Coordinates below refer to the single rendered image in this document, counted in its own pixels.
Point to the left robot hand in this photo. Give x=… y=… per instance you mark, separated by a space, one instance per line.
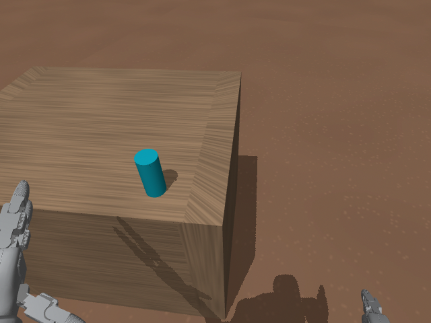
x=15 y=218

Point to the right robot hand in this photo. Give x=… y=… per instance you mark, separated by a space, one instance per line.
x=372 y=309

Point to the can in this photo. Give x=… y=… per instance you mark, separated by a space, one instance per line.
x=150 y=171

